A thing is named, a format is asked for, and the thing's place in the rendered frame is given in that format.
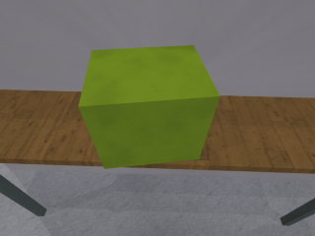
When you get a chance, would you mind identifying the table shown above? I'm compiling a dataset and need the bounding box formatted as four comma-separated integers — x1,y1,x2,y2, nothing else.
0,89,315,226

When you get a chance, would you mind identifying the carton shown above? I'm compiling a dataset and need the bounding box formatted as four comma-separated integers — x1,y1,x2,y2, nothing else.
78,45,220,169

